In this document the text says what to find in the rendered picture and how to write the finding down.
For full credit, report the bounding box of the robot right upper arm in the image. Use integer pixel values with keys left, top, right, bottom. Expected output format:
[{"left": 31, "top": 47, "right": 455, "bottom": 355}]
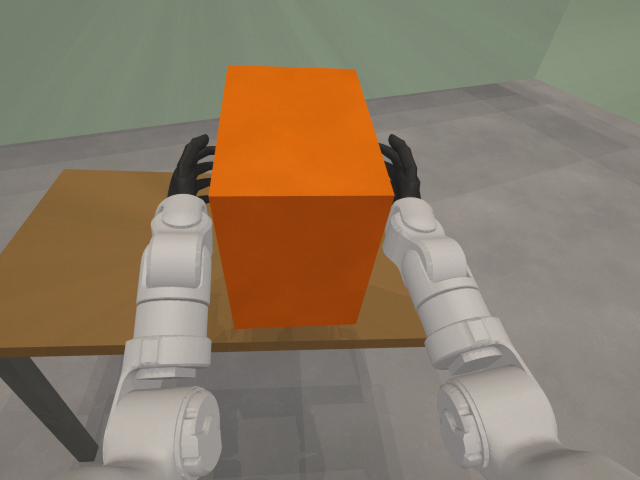
[{"left": 437, "top": 365, "right": 640, "bottom": 480}]

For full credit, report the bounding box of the left robot hand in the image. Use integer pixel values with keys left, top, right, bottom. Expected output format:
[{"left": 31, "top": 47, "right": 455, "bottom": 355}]
[{"left": 167, "top": 134, "right": 216, "bottom": 204}]

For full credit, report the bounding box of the carton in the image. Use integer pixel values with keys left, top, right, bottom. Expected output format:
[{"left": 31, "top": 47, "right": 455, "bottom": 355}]
[{"left": 208, "top": 65, "right": 395, "bottom": 329}]

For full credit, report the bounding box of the right robot forearm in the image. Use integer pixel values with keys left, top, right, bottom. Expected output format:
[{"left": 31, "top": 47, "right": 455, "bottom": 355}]
[{"left": 382, "top": 197, "right": 558, "bottom": 437}]

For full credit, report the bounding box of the right robot hand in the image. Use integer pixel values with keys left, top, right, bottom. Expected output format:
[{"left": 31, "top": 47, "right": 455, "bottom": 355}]
[{"left": 379, "top": 134, "right": 421, "bottom": 205}]

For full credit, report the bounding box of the table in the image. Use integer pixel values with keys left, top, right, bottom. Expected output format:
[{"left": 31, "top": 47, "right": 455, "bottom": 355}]
[{"left": 0, "top": 169, "right": 427, "bottom": 462}]

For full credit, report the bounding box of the left robot forearm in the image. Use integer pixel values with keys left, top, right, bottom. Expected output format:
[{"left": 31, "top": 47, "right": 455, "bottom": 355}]
[{"left": 103, "top": 194, "right": 213, "bottom": 462}]

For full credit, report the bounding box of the robot left upper arm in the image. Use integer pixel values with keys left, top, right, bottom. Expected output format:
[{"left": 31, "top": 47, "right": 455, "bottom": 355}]
[{"left": 53, "top": 386, "right": 222, "bottom": 480}]

